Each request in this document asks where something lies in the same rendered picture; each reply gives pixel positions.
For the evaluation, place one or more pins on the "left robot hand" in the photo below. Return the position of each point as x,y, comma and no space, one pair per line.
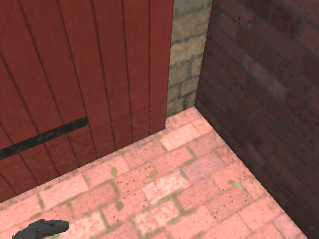
42,228

